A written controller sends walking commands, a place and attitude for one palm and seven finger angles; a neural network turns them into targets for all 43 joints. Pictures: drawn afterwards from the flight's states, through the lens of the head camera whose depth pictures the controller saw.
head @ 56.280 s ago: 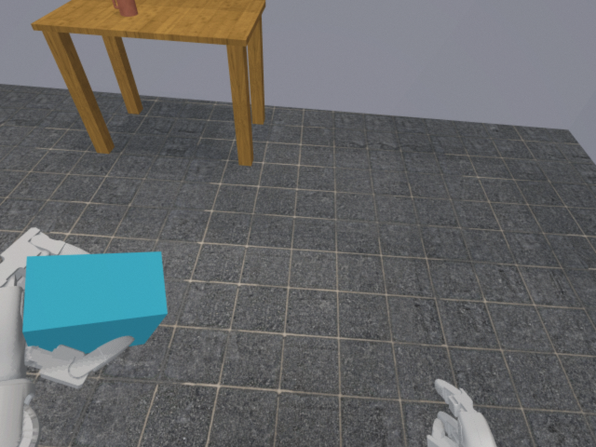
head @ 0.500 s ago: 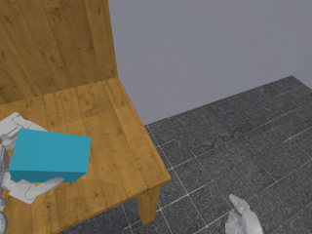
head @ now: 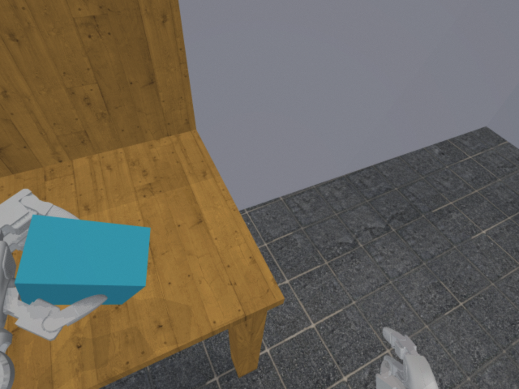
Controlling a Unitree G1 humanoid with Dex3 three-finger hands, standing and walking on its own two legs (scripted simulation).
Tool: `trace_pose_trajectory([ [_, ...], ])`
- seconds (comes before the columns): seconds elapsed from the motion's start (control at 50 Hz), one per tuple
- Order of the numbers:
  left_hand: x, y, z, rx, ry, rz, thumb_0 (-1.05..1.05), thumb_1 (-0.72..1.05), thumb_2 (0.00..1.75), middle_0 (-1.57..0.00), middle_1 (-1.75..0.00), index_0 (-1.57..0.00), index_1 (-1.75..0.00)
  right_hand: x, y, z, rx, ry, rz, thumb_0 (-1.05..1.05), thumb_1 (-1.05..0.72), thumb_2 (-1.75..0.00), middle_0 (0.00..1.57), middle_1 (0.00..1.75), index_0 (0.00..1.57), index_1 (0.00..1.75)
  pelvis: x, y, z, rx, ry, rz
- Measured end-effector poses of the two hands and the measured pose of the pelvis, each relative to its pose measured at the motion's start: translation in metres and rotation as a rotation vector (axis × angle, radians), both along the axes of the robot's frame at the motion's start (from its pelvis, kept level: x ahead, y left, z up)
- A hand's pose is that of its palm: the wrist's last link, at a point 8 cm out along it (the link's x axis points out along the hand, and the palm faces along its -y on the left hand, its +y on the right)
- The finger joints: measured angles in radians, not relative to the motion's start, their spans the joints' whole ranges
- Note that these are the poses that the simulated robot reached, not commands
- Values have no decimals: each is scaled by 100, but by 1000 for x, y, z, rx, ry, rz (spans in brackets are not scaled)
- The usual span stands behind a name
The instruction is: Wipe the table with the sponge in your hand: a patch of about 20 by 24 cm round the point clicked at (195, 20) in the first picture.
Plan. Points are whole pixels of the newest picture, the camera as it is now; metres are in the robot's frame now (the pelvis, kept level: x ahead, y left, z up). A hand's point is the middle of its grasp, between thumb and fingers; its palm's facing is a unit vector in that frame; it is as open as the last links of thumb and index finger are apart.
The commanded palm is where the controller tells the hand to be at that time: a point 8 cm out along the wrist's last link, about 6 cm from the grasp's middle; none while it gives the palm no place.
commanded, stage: shuffle to correct the standing spot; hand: left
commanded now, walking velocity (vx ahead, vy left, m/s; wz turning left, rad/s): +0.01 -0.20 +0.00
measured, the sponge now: (101, 268) +0.23 +0.20 +0.14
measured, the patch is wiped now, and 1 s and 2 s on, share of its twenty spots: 0.00 0.00 0.00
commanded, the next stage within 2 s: come to a stop and stand still in 0.82 s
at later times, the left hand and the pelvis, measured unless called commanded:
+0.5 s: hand (50, 271) +0.21 +0.24 +0.16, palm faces +0.31 -0.86 -0.39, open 10.6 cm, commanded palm +0.15 +0.28 +0.18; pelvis -0.01 +0.00 +0.00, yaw +0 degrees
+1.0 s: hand (43, 259) +0.22 +0.25 +0.17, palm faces +0.31 -0.82 -0.47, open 10.6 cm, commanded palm +0.15 +0.28 +0.18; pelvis -0.01 -0.01 +0.00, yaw +0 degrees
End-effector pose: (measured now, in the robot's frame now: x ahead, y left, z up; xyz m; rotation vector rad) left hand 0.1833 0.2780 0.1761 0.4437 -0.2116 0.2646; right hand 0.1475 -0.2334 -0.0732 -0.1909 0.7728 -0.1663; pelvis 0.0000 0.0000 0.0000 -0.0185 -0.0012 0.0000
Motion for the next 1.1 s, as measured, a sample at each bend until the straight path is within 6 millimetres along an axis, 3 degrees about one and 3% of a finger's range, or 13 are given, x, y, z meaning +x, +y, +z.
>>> trace_pose_trajectory([
  [0.96, -9, -2, -1, -12, 8, 20, -1, -55, 103, -69, -132, -71, -130, -1, -1, -1, 9, -5, 8, 1, -90, -90, 20, 30, 21, 30, -3, -3, 0, 1, -4, 8],
  [1.02, 5, 20, 16, 132, -62, 14, -1, -56, 103, -69, -131, -72, -130, -6, -1, -1, -25, 8, 54, 1, -90, -90, 20, 30, 20, 30, -8, -6, 1, 11, -4, -4],
  [1.06, 14, 36, 19, 119, -94, 61, -1, -56, 103, -69, -131, -72, -130, -9, -2, 1, -25, -5, 70, 1, -90, -90, 20, 30, 21, 30, -11, -4, 0, 15, -1, -22],
  [1.1, 17, 39, 16, 91, -101, 81, -1, -56, 103, -69, -132, -72, -130, -11, -4, 2, -19, -37, 65, 1, -90, -90, 20, 30, 21, 30, -14, 2, -2, 20, -4, -30],
])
